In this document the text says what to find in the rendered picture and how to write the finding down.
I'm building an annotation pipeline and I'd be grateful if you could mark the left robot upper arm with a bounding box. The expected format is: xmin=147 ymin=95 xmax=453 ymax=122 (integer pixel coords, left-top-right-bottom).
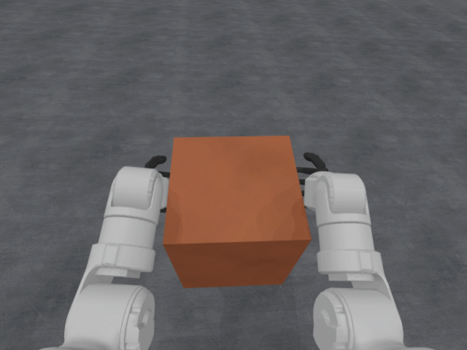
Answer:
xmin=40 ymin=282 xmax=155 ymax=350

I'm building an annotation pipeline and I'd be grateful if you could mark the left robot forearm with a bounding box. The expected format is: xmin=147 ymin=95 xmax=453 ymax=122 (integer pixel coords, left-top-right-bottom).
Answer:
xmin=64 ymin=166 xmax=169 ymax=340

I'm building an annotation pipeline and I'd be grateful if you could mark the carton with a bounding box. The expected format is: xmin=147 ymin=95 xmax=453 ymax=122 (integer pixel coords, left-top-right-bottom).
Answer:
xmin=163 ymin=136 xmax=312 ymax=288

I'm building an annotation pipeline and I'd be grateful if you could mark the right robot hand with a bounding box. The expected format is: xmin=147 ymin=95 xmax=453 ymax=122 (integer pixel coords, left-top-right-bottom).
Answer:
xmin=296 ymin=152 xmax=328 ymax=209

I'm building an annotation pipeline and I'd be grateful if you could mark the right robot forearm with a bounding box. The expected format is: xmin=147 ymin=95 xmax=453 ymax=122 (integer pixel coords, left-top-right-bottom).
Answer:
xmin=304 ymin=171 xmax=404 ymax=340

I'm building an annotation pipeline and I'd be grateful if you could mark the right robot upper arm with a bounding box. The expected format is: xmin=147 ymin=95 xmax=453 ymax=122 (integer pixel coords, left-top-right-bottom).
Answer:
xmin=313 ymin=287 xmax=435 ymax=350

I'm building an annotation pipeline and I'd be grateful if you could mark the left robot hand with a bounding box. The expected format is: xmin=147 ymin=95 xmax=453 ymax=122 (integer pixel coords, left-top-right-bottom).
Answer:
xmin=145 ymin=155 xmax=170 ymax=213

